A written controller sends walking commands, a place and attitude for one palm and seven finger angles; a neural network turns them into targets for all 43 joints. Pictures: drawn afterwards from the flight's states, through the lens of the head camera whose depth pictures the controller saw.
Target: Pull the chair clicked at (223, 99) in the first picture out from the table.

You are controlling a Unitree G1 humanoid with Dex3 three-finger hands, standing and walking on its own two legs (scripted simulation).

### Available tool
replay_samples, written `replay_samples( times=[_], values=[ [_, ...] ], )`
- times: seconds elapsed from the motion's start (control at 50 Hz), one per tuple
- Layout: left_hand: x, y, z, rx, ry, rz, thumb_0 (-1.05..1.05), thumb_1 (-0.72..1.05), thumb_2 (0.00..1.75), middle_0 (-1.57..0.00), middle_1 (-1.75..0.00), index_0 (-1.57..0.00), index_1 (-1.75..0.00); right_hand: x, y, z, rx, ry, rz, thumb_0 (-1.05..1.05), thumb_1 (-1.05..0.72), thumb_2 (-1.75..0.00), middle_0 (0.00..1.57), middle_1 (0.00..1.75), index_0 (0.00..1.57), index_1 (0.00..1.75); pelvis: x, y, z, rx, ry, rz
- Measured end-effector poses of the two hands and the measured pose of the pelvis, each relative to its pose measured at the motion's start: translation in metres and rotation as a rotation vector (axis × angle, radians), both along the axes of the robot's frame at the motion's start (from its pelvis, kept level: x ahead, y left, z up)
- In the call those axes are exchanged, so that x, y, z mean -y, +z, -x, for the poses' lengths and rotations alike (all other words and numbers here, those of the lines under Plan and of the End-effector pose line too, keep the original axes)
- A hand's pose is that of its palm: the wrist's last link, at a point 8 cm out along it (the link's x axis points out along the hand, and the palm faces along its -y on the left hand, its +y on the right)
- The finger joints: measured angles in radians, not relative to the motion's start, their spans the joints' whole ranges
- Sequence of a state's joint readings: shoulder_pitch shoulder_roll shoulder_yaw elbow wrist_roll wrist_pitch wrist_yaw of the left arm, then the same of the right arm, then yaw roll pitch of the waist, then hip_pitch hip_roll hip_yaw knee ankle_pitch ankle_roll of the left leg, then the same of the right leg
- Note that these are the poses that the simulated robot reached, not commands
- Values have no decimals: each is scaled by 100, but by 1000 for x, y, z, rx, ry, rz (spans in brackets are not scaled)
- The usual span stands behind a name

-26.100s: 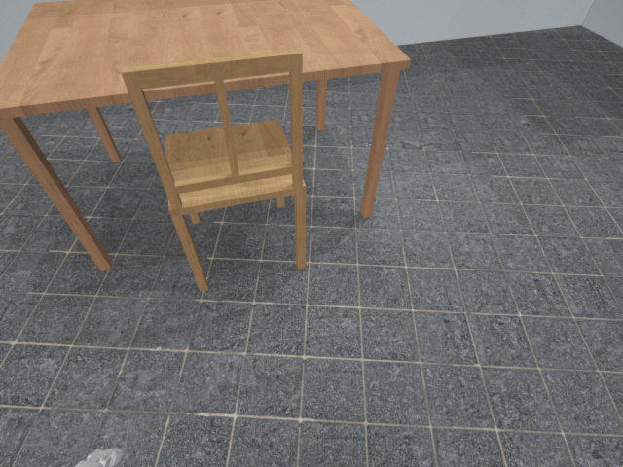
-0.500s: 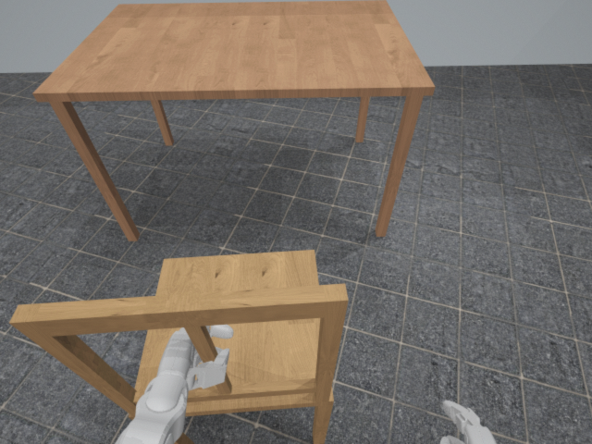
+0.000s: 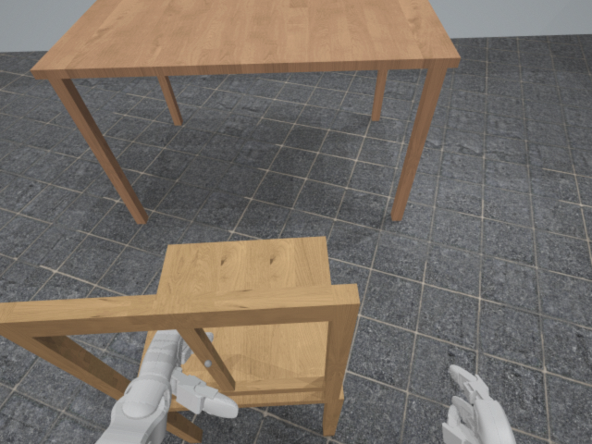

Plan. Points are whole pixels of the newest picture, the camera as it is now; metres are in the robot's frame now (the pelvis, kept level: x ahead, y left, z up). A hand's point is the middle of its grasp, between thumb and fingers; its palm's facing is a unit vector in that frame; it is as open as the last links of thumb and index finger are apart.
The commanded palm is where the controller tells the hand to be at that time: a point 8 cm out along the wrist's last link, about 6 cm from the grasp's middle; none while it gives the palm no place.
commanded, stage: open the thumb and straighten the fingers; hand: left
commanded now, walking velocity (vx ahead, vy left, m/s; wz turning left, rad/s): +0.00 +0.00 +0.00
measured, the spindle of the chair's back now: (211, 360) +0.26 +0.14 -0.06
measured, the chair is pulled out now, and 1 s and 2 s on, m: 0.62 0.62 0.61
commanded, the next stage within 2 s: draw the fingers out of the gap in 0.16 s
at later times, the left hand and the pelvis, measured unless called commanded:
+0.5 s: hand (194, 398) +0.20 +0.15 -0.04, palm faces -0.05 -0.98 -0.21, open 17.4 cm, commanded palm +0.18 +0.20 -0.01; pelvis +0.01 +0.00 -0.01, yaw +1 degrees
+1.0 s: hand out of the picture +0.13 +0.14 -0.03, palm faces -0.03 -0.98 -0.19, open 17.5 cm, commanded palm +0.10 +0.19 -0.01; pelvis +0.00 +0.01 -0.03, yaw +1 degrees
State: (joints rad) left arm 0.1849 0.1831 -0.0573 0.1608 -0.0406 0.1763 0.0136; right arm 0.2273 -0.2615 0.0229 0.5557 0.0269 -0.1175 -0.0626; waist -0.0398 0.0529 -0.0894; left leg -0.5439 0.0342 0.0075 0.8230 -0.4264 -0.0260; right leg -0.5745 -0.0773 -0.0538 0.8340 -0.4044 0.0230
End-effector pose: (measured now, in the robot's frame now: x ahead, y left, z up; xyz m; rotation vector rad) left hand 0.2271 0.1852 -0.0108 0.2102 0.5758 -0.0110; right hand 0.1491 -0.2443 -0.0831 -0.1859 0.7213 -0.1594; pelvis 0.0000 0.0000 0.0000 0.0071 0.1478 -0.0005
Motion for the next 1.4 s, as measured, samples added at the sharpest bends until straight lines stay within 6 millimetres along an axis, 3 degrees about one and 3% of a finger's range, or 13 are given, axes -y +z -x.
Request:
replay_samples(
  times=[0.16, 0.32, 0.62, 0.88, 1.16, 1.26, 1.4],
  values=[
    [-5, 0, 4, -4, 4, -14, -1, -53, 20, -7, -21, -8, -21, -3, -1, -11, 18, 19, 11, 1, -90, -90, 21, 30, 20, 30, 1, -5, -5, -13, 13, 6],
    [0, -3, 8, -12, 0, -3, -1, -54, 20, -2, -5, -2, -5, 1, -2, -11, 15, 9, 28, 1, -90, -90, 21, 30, 20, 30, 0, -8, -7, -23, 13, 7],
    [-12, -3, 64, -42, 34, -12, -1, -54, 20, 0, -1, -1, -1, -5, -1, -18, 71, 2, 38, 1, -90, -90, 21, 30, 20, 30, -2, -15, -6, -28, 25, 19],
    [-9, -1, 96, -47, 45, -12, -1, -54, 20, -1, 0, -1, 0, -21, 2, -32, 142, 16, 11, 1, -90, -90, 21, 30, 20, 30, -4, -23, -1, -30, 27, 23],
    [-2, 1, 129, -67, 48, 3, -1, -54, 20, 0, 0, -1, 0, -21, 2, -33, 172, -2, 14, 1, -90, -90, 21, 30, 20, 30, -6, -30, 1, -41, 25, 28],
    [-4, 17, 126, 117, 128, 141, -1, -54, 20, -1, 0, -1, 0, -21, -3, -30, 182, 7, 20, 1, -90, -90, 21, 30, 20, 30, -4, -36, 5, -48, 28, 33],
    [-15, 53, 110, 464, 75, 134, -1, -54, 20, 0, 0, -1, 0, -22, -22, -24, 158, 26, -16, 1, -90, -90, 21, 30, 20, 30, -1, -47, 15, -56, 27, 36]
  ],
)
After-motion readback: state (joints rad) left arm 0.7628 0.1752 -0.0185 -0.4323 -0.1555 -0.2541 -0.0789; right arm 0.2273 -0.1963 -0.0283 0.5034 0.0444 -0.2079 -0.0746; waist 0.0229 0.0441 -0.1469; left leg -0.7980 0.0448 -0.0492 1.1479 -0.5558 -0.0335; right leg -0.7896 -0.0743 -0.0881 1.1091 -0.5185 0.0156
